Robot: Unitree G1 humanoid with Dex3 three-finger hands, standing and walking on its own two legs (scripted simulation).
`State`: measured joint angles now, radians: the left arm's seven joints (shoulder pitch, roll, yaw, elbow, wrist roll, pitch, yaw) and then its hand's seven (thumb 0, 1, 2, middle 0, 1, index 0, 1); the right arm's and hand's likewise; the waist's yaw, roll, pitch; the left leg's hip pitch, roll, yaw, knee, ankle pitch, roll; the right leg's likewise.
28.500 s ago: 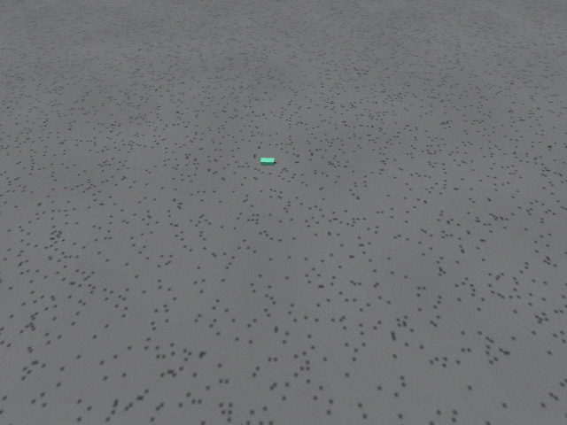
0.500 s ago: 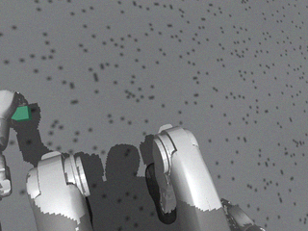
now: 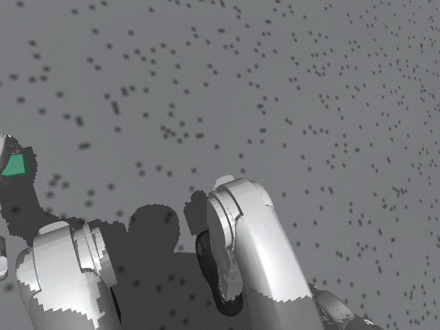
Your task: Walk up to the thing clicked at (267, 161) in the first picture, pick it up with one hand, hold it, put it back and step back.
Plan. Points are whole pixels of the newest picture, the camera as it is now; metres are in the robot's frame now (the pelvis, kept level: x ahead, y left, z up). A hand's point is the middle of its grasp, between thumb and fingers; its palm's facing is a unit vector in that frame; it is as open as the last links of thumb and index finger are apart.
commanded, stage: rest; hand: left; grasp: from above
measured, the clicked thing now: (2, 167) +0.43 +0.29 -0.28
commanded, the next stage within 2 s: open in 0.26 s
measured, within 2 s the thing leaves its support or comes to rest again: rests again in 0.18 s
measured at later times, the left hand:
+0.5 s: hand out of the picture +0.41 +0.30 -0.24, palm faces -0.47 -0.11 -0.88, open 6.6 cm
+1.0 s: hand out of the picture +0.42 +0.29 -0.24, palm faces -0.43 -0.09 -0.90, open 10.5 cm
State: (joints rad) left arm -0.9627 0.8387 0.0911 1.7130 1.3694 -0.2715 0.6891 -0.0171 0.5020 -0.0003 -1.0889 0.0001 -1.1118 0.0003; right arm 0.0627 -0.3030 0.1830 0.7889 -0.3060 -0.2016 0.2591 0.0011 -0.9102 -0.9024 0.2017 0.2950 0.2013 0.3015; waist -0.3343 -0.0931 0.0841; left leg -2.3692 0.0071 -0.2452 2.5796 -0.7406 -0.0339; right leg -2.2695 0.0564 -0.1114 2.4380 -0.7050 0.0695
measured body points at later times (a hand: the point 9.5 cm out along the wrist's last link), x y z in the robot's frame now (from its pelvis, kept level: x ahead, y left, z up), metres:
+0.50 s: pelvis +0.00 +0.00 +0.00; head +0.25 +0.12 +0.35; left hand +0.43 +0.31 -0.19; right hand +0.06 -0.26 -0.07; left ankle +0.06 +0.13 -0.26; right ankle +0.10 -0.13 -0.26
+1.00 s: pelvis -0.01 +0.00 +0.00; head +0.25 +0.12 +0.35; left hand +0.44 +0.29 -0.19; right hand +0.07 -0.26 -0.06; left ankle +0.06 +0.13 -0.26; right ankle +0.10 -0.13 -0.26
